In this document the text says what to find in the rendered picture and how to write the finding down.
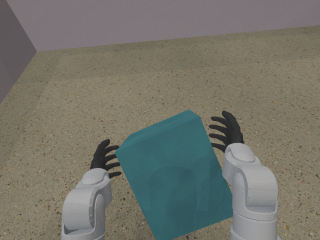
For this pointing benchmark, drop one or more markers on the carton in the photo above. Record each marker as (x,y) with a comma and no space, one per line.
(175,176)

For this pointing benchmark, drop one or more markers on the right robot hand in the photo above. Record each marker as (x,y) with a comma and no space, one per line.
(232,131)

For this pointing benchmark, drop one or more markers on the robot left forearm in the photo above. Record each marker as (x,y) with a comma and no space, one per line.
(83,211)

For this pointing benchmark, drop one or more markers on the left robot hand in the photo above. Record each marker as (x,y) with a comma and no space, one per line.
(100,160)

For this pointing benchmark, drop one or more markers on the robot right forearm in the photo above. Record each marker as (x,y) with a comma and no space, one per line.
(255,194)

